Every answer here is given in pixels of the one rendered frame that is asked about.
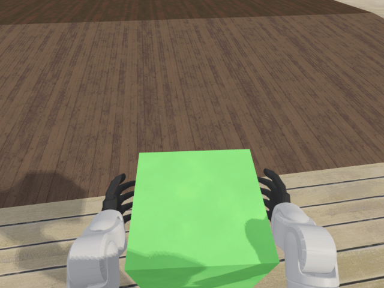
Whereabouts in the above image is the left robot forearm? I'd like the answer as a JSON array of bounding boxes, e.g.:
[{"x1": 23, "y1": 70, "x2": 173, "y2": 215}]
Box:
[{"x1": 67, "y1": 209, "x2": 127, "y2": 288}]

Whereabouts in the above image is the carton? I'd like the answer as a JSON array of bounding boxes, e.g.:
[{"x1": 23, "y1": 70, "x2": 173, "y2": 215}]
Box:
[{"x1": 124, "y1": 149, "x2": 280, "y2": 288}]

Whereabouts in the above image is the right robot forearm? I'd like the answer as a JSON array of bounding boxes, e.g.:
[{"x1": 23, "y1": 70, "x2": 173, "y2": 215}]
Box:
[{"x1": 271, "y1": 202, "x2": 340, "y2": 288}]

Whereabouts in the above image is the right robot hand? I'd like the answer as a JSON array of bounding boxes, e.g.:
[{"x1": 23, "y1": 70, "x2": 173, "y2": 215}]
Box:
[{"x1": 257, "y1": 169, "x2": 290, "y2": 222}]

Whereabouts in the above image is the left robot hand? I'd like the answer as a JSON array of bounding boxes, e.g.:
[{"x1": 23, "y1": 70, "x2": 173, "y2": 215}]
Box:
[{"x1": 101, "y1": 173, "x2": 136, "y2": 224}]

